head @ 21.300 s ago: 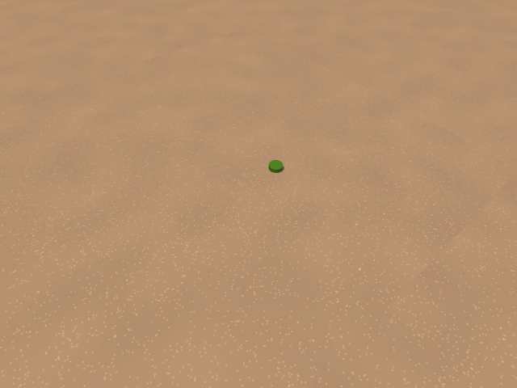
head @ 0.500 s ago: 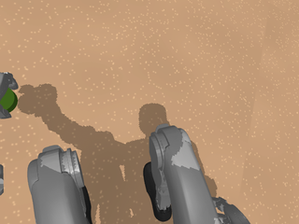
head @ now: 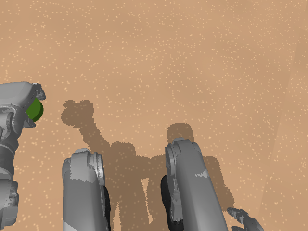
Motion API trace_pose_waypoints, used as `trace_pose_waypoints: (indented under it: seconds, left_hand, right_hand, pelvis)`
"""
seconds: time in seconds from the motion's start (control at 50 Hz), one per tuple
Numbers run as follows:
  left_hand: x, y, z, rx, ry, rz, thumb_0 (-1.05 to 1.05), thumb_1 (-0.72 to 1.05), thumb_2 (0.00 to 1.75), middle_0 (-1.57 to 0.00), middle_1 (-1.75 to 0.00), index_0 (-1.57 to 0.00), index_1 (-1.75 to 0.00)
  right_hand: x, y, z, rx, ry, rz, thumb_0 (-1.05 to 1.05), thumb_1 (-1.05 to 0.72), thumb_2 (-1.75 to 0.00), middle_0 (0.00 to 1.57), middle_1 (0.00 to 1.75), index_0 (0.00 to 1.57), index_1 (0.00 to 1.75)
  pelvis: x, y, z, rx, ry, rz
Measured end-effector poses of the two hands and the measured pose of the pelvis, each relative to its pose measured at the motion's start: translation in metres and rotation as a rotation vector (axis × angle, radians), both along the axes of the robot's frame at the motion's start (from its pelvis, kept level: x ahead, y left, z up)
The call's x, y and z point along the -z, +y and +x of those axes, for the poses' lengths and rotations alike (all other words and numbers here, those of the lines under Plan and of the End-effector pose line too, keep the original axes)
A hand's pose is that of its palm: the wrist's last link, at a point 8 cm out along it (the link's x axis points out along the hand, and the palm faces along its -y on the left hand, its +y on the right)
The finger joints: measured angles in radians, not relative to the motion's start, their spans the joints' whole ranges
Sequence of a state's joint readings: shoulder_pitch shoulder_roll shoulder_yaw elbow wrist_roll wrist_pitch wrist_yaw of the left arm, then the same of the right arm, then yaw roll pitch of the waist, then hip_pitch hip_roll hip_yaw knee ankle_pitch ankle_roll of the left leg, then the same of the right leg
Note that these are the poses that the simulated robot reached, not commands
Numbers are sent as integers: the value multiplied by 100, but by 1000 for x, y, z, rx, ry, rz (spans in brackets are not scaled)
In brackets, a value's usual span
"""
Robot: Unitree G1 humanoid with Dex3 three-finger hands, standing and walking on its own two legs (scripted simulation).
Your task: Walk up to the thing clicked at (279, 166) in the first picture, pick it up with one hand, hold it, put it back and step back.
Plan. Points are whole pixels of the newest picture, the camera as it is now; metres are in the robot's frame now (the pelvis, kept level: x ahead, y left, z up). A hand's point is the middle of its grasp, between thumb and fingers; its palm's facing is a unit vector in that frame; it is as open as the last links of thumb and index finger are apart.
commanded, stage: lift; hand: left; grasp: from above
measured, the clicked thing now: (26, 109) +0.45 +0.31 -0.16
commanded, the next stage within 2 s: hold in 1.24 s
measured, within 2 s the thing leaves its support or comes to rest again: neither
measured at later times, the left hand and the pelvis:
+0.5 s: hand out of the picture +0.37 +0.28 +0.08, palm faces -0.41 -0.10 -0.90, open 9.1 cm; pelvis +0.01 +0.00 +0.16, yaw +4 degrees
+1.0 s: hand out of the picture +0.36 +0.26 +0.23, palm faces -0.44 -0.10 -0.89, open 9.1 cm; pelvis +0.05 +0.00 +0.31, yaw +5 degrees
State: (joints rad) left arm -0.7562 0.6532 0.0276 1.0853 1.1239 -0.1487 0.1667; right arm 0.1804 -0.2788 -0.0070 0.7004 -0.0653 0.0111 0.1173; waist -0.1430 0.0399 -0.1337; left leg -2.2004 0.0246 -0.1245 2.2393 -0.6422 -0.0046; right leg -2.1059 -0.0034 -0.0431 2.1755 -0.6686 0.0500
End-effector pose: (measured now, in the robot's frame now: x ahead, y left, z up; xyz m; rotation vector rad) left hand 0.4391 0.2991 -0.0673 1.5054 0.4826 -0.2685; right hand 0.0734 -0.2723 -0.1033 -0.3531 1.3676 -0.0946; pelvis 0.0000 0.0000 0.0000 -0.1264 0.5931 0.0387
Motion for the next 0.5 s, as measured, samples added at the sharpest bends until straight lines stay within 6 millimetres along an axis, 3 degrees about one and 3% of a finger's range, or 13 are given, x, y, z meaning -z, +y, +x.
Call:
trace_pose_waypoints:
  seconds: [0.26, 0.5]
  left_hand:
    - [-89, 0, -38, -6, -26, -23, 0, 13, 41, -56, -60, -74, -60]
    - [-203, -13, -66, -25, -48, -37, 1, 12, 45, -55, -62, -73, -62]
  right_hand:
    - [-62, 10, 47, -2, -146, 9, 0, -92, -90, 21, 30, 20, 30]
    - [-153, 24, 74, 27, -244, 29, 0, -92, -90, 21, 30, 20, 30]
  pelvis:
    - [-67, 2, -1, -22, -27, 15]
    - [-161, 3, 7, -38, -119, 45]
